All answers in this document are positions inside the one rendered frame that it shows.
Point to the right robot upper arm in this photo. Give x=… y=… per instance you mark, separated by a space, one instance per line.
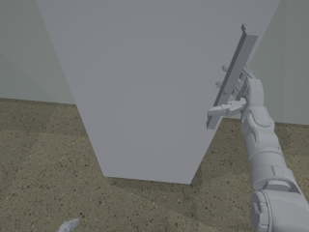
x=278 y=211

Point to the handle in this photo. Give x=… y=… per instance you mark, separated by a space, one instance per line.
x=244 y=48

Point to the robot right forearm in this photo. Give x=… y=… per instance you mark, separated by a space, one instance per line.
x=268 y=167

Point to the robot right hand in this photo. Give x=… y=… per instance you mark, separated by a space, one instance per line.
x=251 y=91

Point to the fridge door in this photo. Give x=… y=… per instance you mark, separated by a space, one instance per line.
x=143 y=75

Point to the robot left hand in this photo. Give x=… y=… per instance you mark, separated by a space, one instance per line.
x=68 y=226

